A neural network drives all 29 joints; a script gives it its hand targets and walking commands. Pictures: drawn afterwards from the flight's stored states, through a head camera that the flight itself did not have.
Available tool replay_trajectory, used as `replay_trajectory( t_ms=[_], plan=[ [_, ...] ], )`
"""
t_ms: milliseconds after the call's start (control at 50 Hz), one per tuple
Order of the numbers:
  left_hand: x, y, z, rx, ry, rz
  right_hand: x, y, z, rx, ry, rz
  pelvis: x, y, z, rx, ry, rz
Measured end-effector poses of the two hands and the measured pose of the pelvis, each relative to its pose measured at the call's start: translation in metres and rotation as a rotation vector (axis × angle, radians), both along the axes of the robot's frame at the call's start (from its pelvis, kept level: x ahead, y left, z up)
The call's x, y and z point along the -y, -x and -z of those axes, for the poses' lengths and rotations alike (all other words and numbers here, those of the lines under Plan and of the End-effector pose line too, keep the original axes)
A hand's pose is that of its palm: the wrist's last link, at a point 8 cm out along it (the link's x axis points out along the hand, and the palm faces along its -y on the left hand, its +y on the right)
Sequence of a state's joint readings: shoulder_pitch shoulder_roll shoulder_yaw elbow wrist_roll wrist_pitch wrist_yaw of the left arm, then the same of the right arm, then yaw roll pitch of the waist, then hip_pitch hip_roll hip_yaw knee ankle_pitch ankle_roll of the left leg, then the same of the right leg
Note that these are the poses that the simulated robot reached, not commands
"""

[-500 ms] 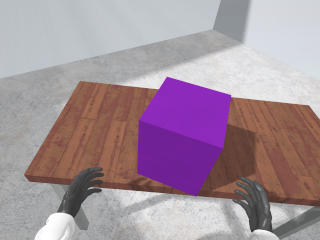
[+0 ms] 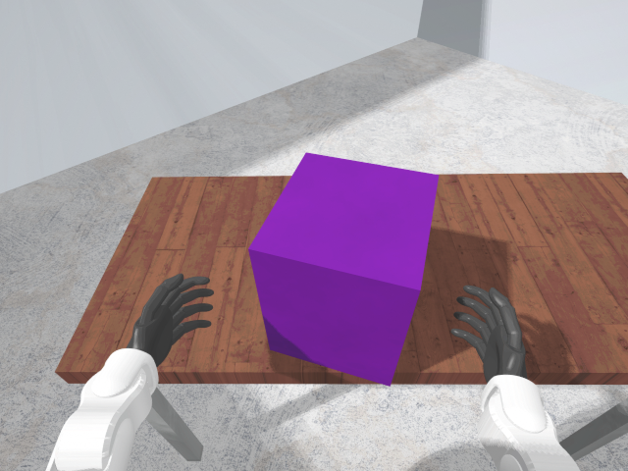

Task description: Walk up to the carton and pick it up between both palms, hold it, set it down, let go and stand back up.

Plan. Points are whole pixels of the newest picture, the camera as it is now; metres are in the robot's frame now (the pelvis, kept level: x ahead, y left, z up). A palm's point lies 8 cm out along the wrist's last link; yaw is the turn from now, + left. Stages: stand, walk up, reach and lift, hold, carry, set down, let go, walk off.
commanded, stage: reach and lift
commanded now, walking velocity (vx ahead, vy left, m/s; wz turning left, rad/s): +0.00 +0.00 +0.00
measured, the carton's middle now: (347, 269) +0.39 -0.01 +0.02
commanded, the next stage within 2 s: none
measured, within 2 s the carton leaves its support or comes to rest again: neither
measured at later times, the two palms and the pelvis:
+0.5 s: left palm (157, 274) +0.30 +0.23 +0.11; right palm (506, 303) +0.27 -0.18 +0.12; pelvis +0.00 +0.00 +0.00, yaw -1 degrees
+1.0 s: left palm (188, 197) +0.38 +0.20 +0.17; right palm (519, 232) +0.33 -0.20 +0.17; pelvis -0.03 +0.00 +0.00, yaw +0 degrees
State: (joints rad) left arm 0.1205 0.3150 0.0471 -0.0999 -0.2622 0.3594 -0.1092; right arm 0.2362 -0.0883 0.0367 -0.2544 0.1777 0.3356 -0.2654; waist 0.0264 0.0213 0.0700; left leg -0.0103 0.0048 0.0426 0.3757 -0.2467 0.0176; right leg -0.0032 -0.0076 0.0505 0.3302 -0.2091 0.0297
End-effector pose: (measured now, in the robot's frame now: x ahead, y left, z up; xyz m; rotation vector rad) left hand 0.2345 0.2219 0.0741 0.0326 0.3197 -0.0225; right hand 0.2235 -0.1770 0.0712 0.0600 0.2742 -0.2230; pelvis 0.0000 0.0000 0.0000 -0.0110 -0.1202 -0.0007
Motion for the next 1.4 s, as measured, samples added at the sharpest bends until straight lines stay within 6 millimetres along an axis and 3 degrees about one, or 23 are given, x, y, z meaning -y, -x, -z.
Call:
replay_trajectory(
  t_ms=[180, 340, 540, 780, 980, 1220, 1400],
  plan=[
    [0.002, -0.027, -0.007, 0.037, 0.025, 0.003, 0.011, -0.019, -0.026, 0.038, 0.051, 0.024, 0.006, -0.01, -0.001, -0.042, 0.003, 0.009],
    [0.003, -0.048, -0.015, 0.046, 0.029, 0.007, 0.003, -0.03, -0.031, 0.031, 0.025, -0.006, 0.009, -0.011, -0.001, -0.043, 0.01, 0.01],
    [-0.006, -0.072, -0.047, 0.053, -0.015, -0.001, 0.005, -0.051, -0.052, 0.11, 0.002, 0.014, -0.002, 0.002, -0.001, -0.038, 0.01, 0.013],
    [0.009, -0.11, -0.076, 0.049, 0.024, 0.043, 0.021, -0.068, -0.069, 0.068, 0.026, 0.046, -0.009, 0.022, -0.001, -0.063, 0.005, 0.012],
    [0.024, -0.146, -0.094, 0.049, 0.031, 0.037, 0.02, -0.105, -0.095, 0.072, 0.037, 0.009, -0.004, 0.032, 0.0, -0.122, 0.007, 0.008],
    [0.018, -0.17, -0.109, 0.043, 0.018, 0.003, 0.015, -0.14, -0.111, 0.074, 0.015, 0.014, 0.006, 0.022, -0.001, -0.14, 0.015, -0.021],
    [0.02, -0.191, -0.138, 0.099, 0.003, 0.014, 0.009, -0.157, -0.129, 0.085, 0.005, 0.008, 0.011, 0.017, -0.001, -0.143, 0.02, -0.033]
  ],
)
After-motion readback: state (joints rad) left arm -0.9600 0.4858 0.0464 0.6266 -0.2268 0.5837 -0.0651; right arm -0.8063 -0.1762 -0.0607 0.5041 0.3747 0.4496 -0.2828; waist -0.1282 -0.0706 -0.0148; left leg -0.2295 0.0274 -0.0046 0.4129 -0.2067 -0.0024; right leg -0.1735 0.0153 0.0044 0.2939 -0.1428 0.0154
